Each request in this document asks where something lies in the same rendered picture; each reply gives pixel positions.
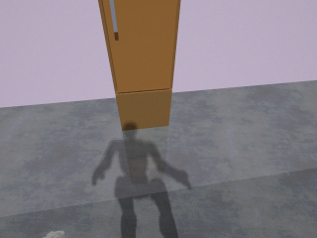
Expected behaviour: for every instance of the cupboard door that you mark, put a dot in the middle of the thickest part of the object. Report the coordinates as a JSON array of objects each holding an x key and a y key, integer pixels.
[{"x": 142, "y": 49}]

